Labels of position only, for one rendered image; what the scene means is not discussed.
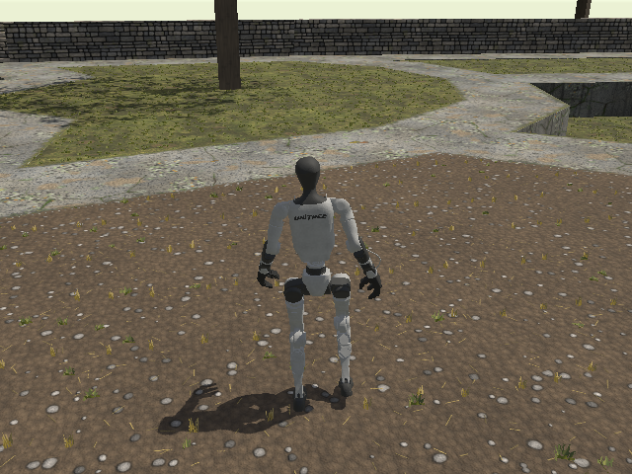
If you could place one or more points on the right robot foot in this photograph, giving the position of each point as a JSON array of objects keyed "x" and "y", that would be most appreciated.
[{"x": 346, "y": 388}]

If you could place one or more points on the robot right hand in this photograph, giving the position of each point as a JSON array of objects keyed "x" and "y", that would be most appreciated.
[{"x": 374, "y": 283}]

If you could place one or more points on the robot left hand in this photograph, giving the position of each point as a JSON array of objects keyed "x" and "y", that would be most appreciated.
[{"x": 263, "y": 282}]

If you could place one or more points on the right robot forearm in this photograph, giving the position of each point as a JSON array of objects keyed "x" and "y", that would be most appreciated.
[{"x": 365, "y": 261}]

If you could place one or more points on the robot right upper arm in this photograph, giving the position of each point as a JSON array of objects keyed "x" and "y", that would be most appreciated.
[{"x": 342, "y": 207}]

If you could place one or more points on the robot left upper arm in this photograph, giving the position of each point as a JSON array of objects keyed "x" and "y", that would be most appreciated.
[{"x": 279, "y": 213}]

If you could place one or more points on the left robot forearm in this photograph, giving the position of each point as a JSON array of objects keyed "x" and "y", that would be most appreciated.
[{"x": 266, "y": 261}]

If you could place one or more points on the robot left thigh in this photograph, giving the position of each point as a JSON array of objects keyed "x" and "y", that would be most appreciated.
[{"x": 294, "y": 300}]

